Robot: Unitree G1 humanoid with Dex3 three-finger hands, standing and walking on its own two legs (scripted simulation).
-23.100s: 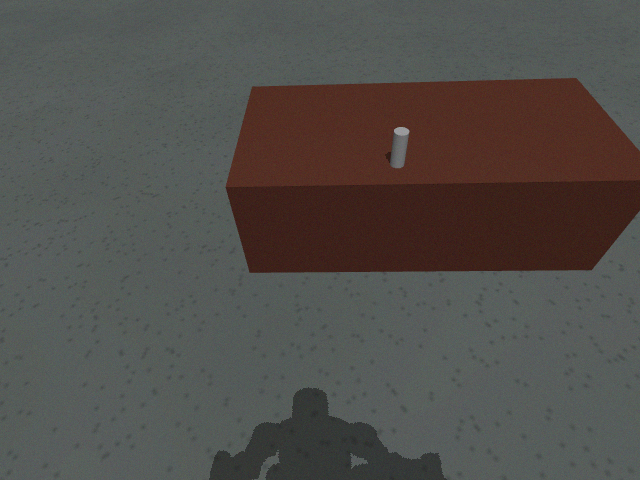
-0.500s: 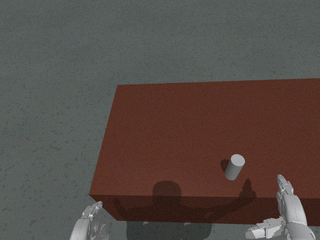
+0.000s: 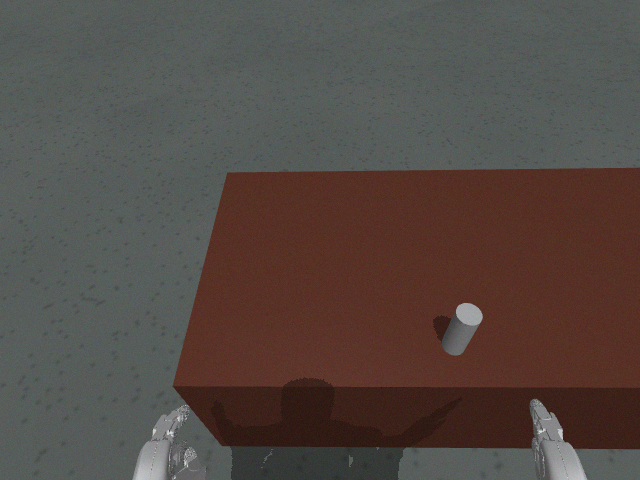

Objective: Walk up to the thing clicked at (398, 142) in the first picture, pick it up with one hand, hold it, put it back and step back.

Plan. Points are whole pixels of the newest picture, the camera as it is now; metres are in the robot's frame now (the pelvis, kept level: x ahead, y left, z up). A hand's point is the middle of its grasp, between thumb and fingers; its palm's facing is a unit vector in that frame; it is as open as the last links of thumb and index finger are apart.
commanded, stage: home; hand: right
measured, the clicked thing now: (460, 330) +0.44 -0.22 -0.22
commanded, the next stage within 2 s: stand in 1.72 s
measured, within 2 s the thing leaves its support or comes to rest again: neither
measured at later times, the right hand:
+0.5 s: hand (513, 477) +0.17 -0.19 -0.06, palm faces +0.12 +0.95 -0.28, open 17.4 cm
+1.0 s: hand (517, 470) +0.18 -0.20 -0.06, palm faces +0.11 +0.95 -0.28, open 17.5 cm
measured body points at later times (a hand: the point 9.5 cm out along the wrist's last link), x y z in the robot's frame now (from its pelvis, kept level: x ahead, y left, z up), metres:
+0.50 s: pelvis +0.00 -0.01 +0.00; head +0.03 -0.01 +0.45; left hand +0.16 +0.23 -0.08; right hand +0.16 -0.24 -0.04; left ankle +0.00 +0.13 -0.69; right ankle +0.02 -0.14 -0.69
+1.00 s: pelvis +0.01 -0.02 +0.00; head +0.04 -0.02 +0.45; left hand +0.17 +0.22 -0.07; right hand +0.17 -0.25 -0.04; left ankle +0.00 +0.13 -0.69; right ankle +0.02 -0.14 -0.69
